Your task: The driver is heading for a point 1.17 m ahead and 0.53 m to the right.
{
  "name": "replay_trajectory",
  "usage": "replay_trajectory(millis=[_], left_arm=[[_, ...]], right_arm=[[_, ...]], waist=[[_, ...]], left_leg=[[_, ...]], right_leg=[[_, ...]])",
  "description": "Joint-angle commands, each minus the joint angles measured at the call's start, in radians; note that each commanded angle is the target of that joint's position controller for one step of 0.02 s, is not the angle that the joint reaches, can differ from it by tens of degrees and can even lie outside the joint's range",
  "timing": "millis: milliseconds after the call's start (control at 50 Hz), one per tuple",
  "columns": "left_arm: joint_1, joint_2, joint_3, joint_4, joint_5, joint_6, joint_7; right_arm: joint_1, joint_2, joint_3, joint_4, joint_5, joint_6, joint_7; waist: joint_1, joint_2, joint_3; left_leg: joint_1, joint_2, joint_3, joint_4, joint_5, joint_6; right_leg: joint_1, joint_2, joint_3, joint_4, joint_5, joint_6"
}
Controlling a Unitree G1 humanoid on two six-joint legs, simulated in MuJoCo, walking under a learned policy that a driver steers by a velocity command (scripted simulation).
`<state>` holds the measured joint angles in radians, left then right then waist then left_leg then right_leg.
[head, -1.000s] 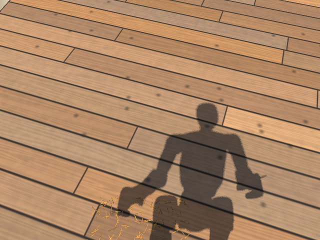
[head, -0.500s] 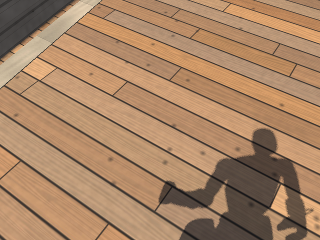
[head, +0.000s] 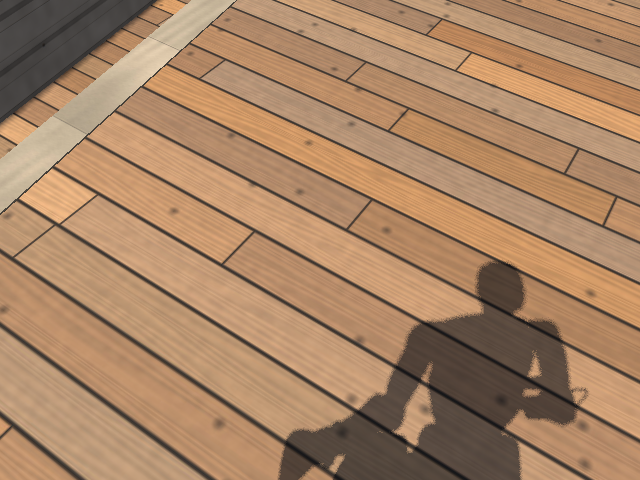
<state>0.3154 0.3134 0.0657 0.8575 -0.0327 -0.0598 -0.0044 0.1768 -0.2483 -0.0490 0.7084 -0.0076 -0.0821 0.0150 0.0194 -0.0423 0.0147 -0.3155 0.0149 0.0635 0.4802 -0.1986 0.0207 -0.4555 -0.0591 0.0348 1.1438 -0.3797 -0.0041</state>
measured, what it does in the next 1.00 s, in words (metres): walks ahead, turning right: right foot, then left foot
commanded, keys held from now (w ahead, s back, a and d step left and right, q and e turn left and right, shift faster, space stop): w+e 0.72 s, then e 0.16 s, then no key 0.12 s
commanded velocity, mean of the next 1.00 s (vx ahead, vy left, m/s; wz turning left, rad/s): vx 0.44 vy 0.00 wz -0.54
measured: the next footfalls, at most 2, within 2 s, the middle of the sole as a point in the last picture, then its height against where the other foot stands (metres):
right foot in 0.36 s outside the picture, level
left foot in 0.84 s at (369, 393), level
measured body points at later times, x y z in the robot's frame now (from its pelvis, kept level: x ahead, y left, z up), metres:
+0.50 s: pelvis +0.26 -0.08 -0.01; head +0.30 -0.10 +0.44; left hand +0.47 +0.14 -0.11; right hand +0.28 -0.39 -0.12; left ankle +0.21 +0.10 -0.64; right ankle +0.29 -0.16 -0.74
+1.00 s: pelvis +0.51 -0.12 -0.01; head +0.55 -0.14 +0.44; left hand +0.76 +0.06 -0.12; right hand +0.52 -0.44 -0.09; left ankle +0.64 -0.07 -0.74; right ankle +0.38 -0.20 -0.65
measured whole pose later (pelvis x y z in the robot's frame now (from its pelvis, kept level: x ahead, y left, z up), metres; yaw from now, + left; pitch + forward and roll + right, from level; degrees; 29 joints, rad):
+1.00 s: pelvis +0.51 -0.12 -0.01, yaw -35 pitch +2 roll +0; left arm 0.27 0.33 0.08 0.67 -0.02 0.03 0.03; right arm 0.09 -0.25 -0.04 0.70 -0.03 -0.06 0.01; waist 0.02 -0.03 0.06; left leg -0.40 -0.01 0.03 0.49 -0.13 0.02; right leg -0.48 0.03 0.08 1.20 -0.53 0.06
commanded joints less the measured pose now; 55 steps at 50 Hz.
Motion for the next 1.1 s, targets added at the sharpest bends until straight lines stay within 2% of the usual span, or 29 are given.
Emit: replay_trajectory(millis=[20,100,180,280,320,340,360,380,400,420,440,460,480,500,560,660,720,760,800,820,840,860,880,900,920,940,980,1020,1100], left_arm=[[-0.010,0.047,0.018,-0.083,0.000,0.014,-0.001],[-0.085,0.022,0.013,-0.124,0.009,0.030,-0.007],[-0.213,0.001,-0.002,-0.169,0.013,0.024,-0.034],[-0.320,0.023,0.000,-0.235,0.013,0.027,-0.060],[-0.275,0.055,0.018,-0.244,0.014,0.030,-0.062],[-0.176,0.087,0.037,-0.225,0.011,0.033,-0.059],[-0.011,0.143,0.071,-0.181,0.008,0.036,-0.047],[0.123,0.242,0.105,-0.152,0.005,0.049,-0.024],[0.061,0.321,0.105,-0.176,0.005,0.035,-0.026],[0.089,0.231,0.079,-0.197,0.009,0.020,-0.034],[0.060,0.184,0.065,-0.185,0.014,0.006,-0.036],[0.004,0.154,0.056,-0.191,0.010,0.000,-0.034],[-0.062,0.122,0.046,-0.205,0.016,0.001,-0.030],[-0.099,0.101,0.038,-0.225,0.030,0.000,-0.025],[-0.096,0.115,0.042,-0.227,0.026,-0.007,-0.009],[-0.024,0.141,0.051,-0.202,0.013,0.003,0.016],[0.031,0.145,0.054,-0.181,0.006,0.011,0.019],[0.047,0.138,0.054,-0.174,0.007,0.024,0.025],[0.030,0.137,0.058,-0.184,0.012,0.038,0.034],[-0.002,0.122,0.053,-0.200,0.010,0.042,0.035],[-0.015,0.079,0.039,-0.225,0.017,0.040,0.033],[0.071,0.017,0.020,-0.245,0.038,0.038,0.035],[0.216,0.050,0.015,-0.250,0.016,0.033,0.028],[0.189,0.138,0.038,-0.218,0.003,0.043,0.029],[0.074,0.163,0.046,-0.233,0.004,0.058,0.032],[0.019,0.152,0.046,-0.241,0.010,0.074,0.038],[0.015,0.100,0.038,-0.250,0.016,0.097,0.041],[0.031,0.046,0.021,-0.246,0.022,0.098,0.043],[-0.024,0.036,0.005,-0.251,0.033,0.094,0.033]], right_arm=[[0.023,-0.103,-0.036,-0.016,-0.004,-0.026,-0.002],[0.040,-0.138,-0.053,0.021,-0.009,-0.035,-0.019],[0.071,-0.178,-0.066,0.045,-0.001,-0.025,-0.030],[0.127,-0.220,-0.082,0.082,0.026,0.004,-0.032],[0.118,-0.253,-0.090,0.082,0.033,0.019,-0.036],[0.108,-0.264,-0.092,0.080,0.038,0.029,-0.038],[0.103,-0.249,-0.084,0.076,0.039,0.033,-0.041],[0.131,-0.190,-0.061,0.055,0.006,0.024,-0.042],[0.205,-0.067,-0.021,0.000,-0.015,-0.007,-0.031],[0.076,-0.161,-0.035,-0.012,0.028,-0.042,-0.018],[0.007,-0.186,-0.041,-0.036,0.055,-0.058,-0.013],[0.005,-0.174,-0.037,-0.027,0.037,-0.065,-0.021],[0.012,-0.180,-0.044,-0.015,0.011,-0.064,-0.028],[0.035,-0.186,-0.049,-0.010,0.004,-0.052,-0.026],[0.031,-0.151,-0.044,-0.018,-0.008,-0.021,-0.026],[-0.155,-0.097,-0.017,-0.067,-0.005,-0.023,-0.014],[-0.230,-0.113,-0.018,-0.090,0.013,-0.033,0.002],[-0.231,-0.142,-0.030,-0.096,0.006,-0.041,0.008],[-0.177,-0.165,-0.043,-0.087,0.001,-0.049,0.010],[-0.111,-0.173,-0.050,-0.071,-0.006,-0.054,0.006],[-0.025,-0.209,-0.060,-0.066,-0.023,-0.058,0.000],[0.075,-0.275,-0.071,-0.065,-0.041,-0.050,-0.010],[0.118,-0.279,-0.075,-0.037,-0.019,-0.025,-0.001],[0.067,-0.199,-0.055,-0.067,-0.006,-0.010,-0.003],[0.022,-0.146,-0.038,-0.078,-0.007,0.004,-0.009],[-0.028,-0.123,-0.025,-0.076,-0.012,0.015,-0.009],[-0.078,-0.128,-0.021,-0.057,-0.020,0.022,-0.008],[-0.101,-0.139,-0.026,-0.039,-0.023,0.019,-0.006],[-0.114,-0.166,-0.032,-0.007,0.000,0.031,-0.009]], waist=[[-0.017,0.171,-0.025],[-0.014,0.106,0.010],[-0.058,0.087,0.047],[-0.080,0.089,0.078],[-0.037,0.122,0.022],[0.023,0.128,-0.038],[0.109,0.107,-0.124],[0.143,-0.039,-0.211],[0.013,-0.234,-0.311],[0.101,-0.089,-0.353],[0.097,-0.057,-0.215],[0.053,0.017,-0.140],[0.011,0.025,-0.093],[-0.023,0.003,-0.083],[-0.042,0.008,-0.062],[0.025,-0.025,-0.016],[0.055,-0.040,-0.006],[0.046,-0.053,-0.006],[0.014,-0.088,-0.036],[-0.028,-0.087,-0.069],[-0.069,-0.052,-0.168],[-0.058,0.160,-0.319],[-0.013,0.406,-0.459],[-0.033,0.250,-0.376],[-0.055,0.173,-0.255],[-0.043,0.124,-0.173],[0.002,0.156,-0.092],[0.019,0.178,-0.102],[0.003,0.179,-0.173]], left_leg=[[0.190,0.263,-0.238,-0.310,0.088,0.165],[0.197,0.264,-0.088,-0.347,0.214,0.170],[0.217,0.249,0.041,-0.357,0.226,0.142],[0.365,0.289,0.108,-0.282,0.346,0.110],[0.401,0.287,0.139,-0.143,0.691,0.088],[0.390,0.271,0.160,0.006,0.835,0.072],[0.297,0.230,0.187,0.224,0.822,0.038],[0.027,0.178,0.192,0.556,0.401,-0.016],[-0.370,-0.037,0.022,0.857,-0.411,-0.068],[-0.473,-0.013,-0.154,0.925,-0.393,-0.046],[-0.539,0.025,-0.144,0.891,-0.295,-0.023],[-0.497,0.069,-0.144,0.811,-0.211,-0.013],[-0.423,0.097,-0.146,0.726,-0.160,-0.019],[-0.354,0.115,-0.156,0.690,-0.126,-0.024],[-0.304,0.104,-0.130,0.567,-0.067,-0.064],[-0.244,0.034,-0.110,0.187,0.248,-0.093],[-0.195,0.000,-0.120,0.076,0.298,-0.086],[-0.182,-0.021,-0.134,0.011,0.253,-0.065],[-0.116,-0.037,-0.132,-0.017,0.191,-0.034],[-0.017,-0.033,-0.113,-0.069,0.250,-0.011],[0.181,0.065,-0.171,-0.049,0.400,0.039],[0.500,0.310,-0.401,0.034,0.753,0.143],[0.663,0.491,-0.743,-0.007,0.654,0.304],[0.568,0.433,-0.691,-0.053,0.454,0.275],[0.447,0.367,-0.526,-0.069,0.384,0.228],[0.316,0.308,-0.420,-0.090,0.394,0.209],[0.109,0.237,-0.296,-0.145,0.405,0.193],[0.059,0.213,-0.218,-0.166,0.507,0.210],[0.083,0.232,-0.169,-0.159,0.538,0.223]], right_leg=[[-0.218,-0.086,0.059,0.014,0.102,0.006],[-0.266,-0.085,0.067,-0.128,0.252,0.026],[-0.222,-0.063,-0.001,-0.355,0.412,0.008],[-0.222,-0.032,-0.069,-0.485,0.306,-0.050],[-0.107,0.034,-0.131,-0.492,0.201,-0.091],[0.027,0.082,-0.160,-0.511,0.175,-0.118],[0.273,0.129,-0.161,-0.569,0.234,-0.156],[0.571,-0.022,0.093,-0.586,0.270,-0.220],[0.819,-0.238,0.686,-0.736,0.048,-0.408],[0.833,-0.270,0.770,-0.851,-0.022,-0.392],[0.737,-0.245,0.631,-0.861,0.049,-0.352],[0.592,-0.200,0.514,-0.854,0.143,-0.319],[0.458,-0.162,0.423,-0.860,0.245,-0.296],[0.373,-0.139,0.377,-0.882,0.314,-0.291],[0.256,-0.106,0.294,-0.919,0.449,-0.302],[0.190,-0.026,0.201,-0.907,0.372,-0.230],[0.217,-0.048,0.256,-0.876,0.297,-0.215],[0.285,-0.055,0.303,-0.784,0.379,-0.191],[0.333,-0.051,0.348,-0.678,0.481,-0.156],[0.324,-0.014,0.338,-0.598,0.520,-0.124],[0.258,0.044,0.299,-0.428,0.465,-0.079],[0.038,0.149,0.190,-0.121,-0.009,-0.013],[-0.169,0.178,0.146,0.130,-0.366,0.026],[-0.223,0.108,0.173,0.222,-0.278,0.052],[-0.247,0.085,0.122,0.229,-0.208,0.067],[-0.227,0.060,0.098,0.189,-0.170,0.076],[-0.108,0.030,0.072,0.062,-0.131,0.074],[-0.020,0.037,0.033,-0.084,-0.100,0.076],[0.119,0.023,0.012,-0.344,0.059,0.063]])
Velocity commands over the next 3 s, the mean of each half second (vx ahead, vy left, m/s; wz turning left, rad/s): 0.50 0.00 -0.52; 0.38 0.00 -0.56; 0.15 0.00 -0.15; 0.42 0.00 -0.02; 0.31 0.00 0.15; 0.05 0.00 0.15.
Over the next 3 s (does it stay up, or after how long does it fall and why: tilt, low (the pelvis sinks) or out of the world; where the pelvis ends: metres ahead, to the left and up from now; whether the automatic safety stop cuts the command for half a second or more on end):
stays up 0.98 -0.56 0.00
